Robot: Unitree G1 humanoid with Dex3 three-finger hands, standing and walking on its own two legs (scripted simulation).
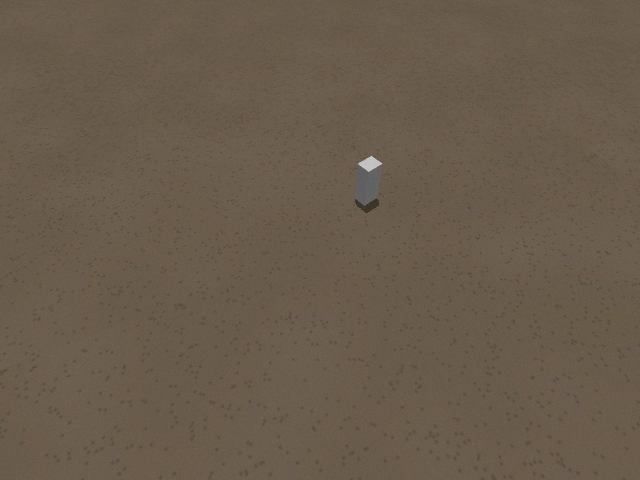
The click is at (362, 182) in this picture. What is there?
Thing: carton on end
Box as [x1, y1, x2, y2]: [354, 156, 381, 205]
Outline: 371,156 357,164 354,197 364,205 374,199 377,195 381,170 381,163
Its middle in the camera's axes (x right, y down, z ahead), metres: +0.22 -0.26 +1.70
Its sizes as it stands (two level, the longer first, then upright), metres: 0.080 0.065 0.196
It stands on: the floor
